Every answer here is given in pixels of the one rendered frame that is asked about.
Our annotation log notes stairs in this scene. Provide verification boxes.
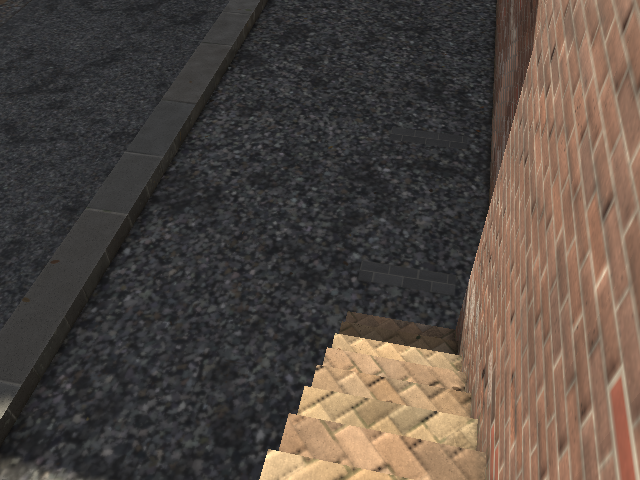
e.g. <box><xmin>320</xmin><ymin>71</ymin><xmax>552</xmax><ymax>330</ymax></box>
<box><xmin>259</xmin><ymin>311</ymin><xmax>486</xmax><ymax>480</ymax></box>

